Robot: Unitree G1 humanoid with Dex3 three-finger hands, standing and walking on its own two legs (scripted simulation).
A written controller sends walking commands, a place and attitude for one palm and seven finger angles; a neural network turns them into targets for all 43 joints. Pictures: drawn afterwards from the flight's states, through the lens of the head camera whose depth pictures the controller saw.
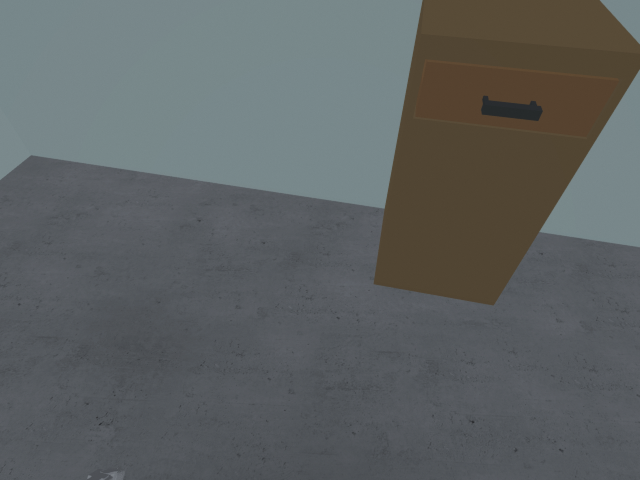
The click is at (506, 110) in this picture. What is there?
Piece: drawer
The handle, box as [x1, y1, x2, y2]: [481, 96, 542, 120]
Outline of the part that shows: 482,99 482,114 537,120 542,111 540,106 536,105 535,101 531,101 530,104 527,105 490,101 487,98 487,96 483,96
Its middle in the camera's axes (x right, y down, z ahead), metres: +0.44 -0.31 +0.89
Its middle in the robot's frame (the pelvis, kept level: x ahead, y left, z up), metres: +0.90 -0.39 +0.04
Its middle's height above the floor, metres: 0.81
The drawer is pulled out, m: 0.00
